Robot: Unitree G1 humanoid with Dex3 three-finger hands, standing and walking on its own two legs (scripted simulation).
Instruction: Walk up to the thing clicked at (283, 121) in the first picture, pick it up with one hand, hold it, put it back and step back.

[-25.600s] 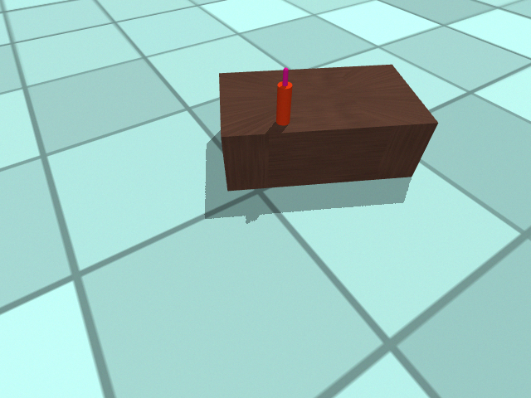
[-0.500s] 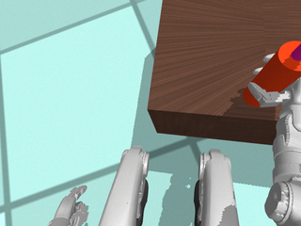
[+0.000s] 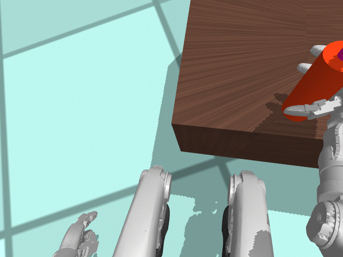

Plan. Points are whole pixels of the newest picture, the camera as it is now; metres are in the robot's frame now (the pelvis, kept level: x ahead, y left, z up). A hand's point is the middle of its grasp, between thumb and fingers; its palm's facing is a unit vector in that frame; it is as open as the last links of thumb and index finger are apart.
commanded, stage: open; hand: right
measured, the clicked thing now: (325, 77) +0.48 -0.25 +0.04
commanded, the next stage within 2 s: withdraw in 0.06 s
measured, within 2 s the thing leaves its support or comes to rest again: rests again in 0.50 s
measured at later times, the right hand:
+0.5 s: hand out of the picture +0.49 -0.29 +0.06, palm faces +0.25 +0.97 -0.03, open 16.7 cm
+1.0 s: hand out of the picture +0.45 -0.38 +0.17, palm faces +0.40 +0.85 -0.35, open 17.0 cm
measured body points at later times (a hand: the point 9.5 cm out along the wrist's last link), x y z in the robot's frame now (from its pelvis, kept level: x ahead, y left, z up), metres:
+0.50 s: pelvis +0.00 +0.00 +0.03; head +0.20 -0.04 +0.43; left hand +0.13 +0.26 -0.10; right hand +0.47 -0.34 +0.07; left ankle +0.07 +0.13 -0.42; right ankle +0.08 -0.15 -0.42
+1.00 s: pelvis +0.03 -0.01 +0.18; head +0.18 -0.06 +0.61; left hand +0.12 +0.24 +0.07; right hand +0.43 -0.42 +0.19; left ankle +0.07 +0.13 -0.42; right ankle +0.08 -0.14 -0.42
